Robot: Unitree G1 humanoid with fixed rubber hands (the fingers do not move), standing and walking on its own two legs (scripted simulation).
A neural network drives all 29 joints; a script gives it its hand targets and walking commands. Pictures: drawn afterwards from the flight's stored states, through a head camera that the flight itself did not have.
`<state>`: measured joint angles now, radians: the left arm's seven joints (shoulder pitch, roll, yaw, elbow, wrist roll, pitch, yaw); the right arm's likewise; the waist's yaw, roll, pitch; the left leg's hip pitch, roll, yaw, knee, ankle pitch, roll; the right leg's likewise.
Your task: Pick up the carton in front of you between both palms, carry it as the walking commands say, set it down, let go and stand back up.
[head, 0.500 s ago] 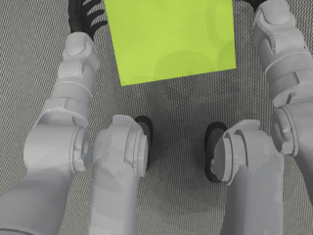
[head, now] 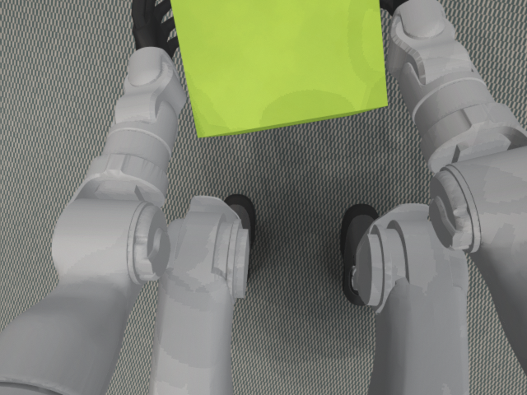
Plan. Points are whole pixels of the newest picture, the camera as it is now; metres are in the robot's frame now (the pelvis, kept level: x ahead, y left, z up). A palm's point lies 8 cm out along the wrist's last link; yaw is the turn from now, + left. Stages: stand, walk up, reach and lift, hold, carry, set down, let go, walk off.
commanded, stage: reach and lift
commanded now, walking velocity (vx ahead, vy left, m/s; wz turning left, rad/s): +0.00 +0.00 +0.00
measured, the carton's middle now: (281, 53) +0.51 +0.03 -0.25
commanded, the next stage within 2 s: none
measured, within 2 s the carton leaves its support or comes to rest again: leaves its support in 0.08 s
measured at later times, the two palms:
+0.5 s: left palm (93, 40) +0.48 +0.17 -0.02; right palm out of the picture +0.51 -0.13 -0.02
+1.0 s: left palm out of the picture +0.46 +0.16 +0.13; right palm out of the picture +0.47 -0.14 +0.13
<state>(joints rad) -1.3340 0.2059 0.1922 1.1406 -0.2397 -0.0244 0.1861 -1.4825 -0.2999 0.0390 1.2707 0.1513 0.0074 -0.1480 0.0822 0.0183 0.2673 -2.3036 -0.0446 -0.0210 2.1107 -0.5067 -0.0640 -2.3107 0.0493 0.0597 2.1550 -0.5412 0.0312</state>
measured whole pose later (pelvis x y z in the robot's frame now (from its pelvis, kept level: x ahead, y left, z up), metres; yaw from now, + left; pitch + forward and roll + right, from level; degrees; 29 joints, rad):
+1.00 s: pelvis +0.03 +0.00 +0.18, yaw -2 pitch +39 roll +0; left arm -0.75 -0.07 0.44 0.59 0.15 0.32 0.06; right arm -0.82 0.02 -0.34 0.70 -0.15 0.30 -0.07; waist 0.05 -0.02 -0.23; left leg -1.75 -0.09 -0.10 1.57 -0.50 -0.07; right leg -1.74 0.12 0.10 1.59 -0.52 0.04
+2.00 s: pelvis +0.11 +0.00 +0.40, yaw -2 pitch -1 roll +0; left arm -0.25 -0.15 0.25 0.38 0.25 0.58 0.01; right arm -0.25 0.15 -0.26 0.39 -0.25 0.57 -0.02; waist 0.01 -0.01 -0.09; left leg -0.21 -0.05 -0.14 0.45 -0.23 -0.01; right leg -0.20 0.05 0.15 0.46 -0.24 0.01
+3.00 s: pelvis +0.11 +0.00 +0.40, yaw -2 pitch -5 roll +0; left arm -0.25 -0.15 0.22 0.26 0.27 0.71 -0.01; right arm -0.25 0.15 -0.22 0.26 -0.27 0.70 -0.01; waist 0.00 0.00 -0.01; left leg -0.07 -0.04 -0.14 0.35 -0.19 -0.01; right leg -0.06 0.04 0.14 0.36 -0.20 0.01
